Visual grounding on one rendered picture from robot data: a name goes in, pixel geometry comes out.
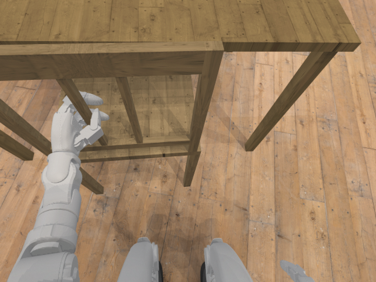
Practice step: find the robot left hand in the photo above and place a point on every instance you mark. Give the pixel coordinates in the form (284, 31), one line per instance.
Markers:
(66, 126)

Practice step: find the robot right shin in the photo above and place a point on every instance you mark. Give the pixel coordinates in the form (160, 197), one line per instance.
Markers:
(208, 278)

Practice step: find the chair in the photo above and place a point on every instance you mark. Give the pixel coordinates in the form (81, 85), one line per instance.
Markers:
(146, 88)

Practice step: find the table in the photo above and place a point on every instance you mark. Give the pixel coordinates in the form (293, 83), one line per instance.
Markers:
(317, 26)

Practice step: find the left robot thigh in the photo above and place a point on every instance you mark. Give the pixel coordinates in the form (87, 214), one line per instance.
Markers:
(141, 261)

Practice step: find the robot left forearm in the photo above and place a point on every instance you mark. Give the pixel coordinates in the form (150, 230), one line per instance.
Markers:
(55, 227)

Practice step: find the robot left upper arm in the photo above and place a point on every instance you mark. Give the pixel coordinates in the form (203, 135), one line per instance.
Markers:
(56, 267)

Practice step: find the robot right hand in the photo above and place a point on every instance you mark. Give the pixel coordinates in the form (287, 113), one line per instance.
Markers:
(296, 273)

